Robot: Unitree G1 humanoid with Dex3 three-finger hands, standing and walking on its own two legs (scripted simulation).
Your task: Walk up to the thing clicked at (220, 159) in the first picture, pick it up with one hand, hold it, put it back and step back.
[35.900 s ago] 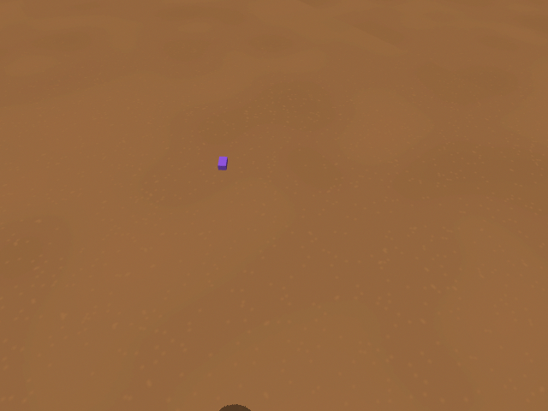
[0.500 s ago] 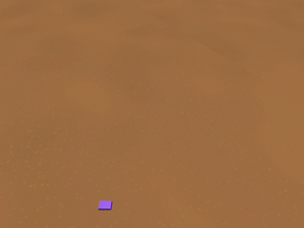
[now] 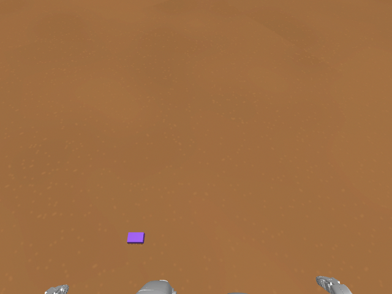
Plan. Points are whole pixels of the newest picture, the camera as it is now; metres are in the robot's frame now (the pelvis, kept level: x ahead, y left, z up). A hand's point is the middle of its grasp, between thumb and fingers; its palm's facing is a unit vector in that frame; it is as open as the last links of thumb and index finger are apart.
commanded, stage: step back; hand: left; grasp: from above
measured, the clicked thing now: (136, 237) +0.39 +0.29 -0.76
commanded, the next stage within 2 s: none
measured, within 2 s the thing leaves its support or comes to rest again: neither
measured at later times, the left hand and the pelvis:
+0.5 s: hand out of the picture +0.06 +0.33 -0.17, palm faces -0.05 -0.93 -0.37, open 7.4 cm; pelvis -0.07 +0.07 -0.01, yaw -1 degrees
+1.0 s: hand out of the picture -0.06 +0.36 -0.17, palm faces +0.01 -0.93 -0.38, open 7.4 cm; pelvis -0.20 +0.09 -0.02, yaw +0 degrees
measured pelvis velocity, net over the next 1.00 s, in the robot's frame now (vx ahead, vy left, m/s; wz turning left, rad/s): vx -0.20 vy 0.09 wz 0.00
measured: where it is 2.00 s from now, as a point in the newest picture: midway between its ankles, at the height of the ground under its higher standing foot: outside the picture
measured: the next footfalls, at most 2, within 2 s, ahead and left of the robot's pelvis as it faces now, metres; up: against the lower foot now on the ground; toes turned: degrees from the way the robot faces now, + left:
left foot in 0.18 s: -0.01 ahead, +0.16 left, +0.00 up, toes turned -1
right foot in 0.58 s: -0.06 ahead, -0.05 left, +0.00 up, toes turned +1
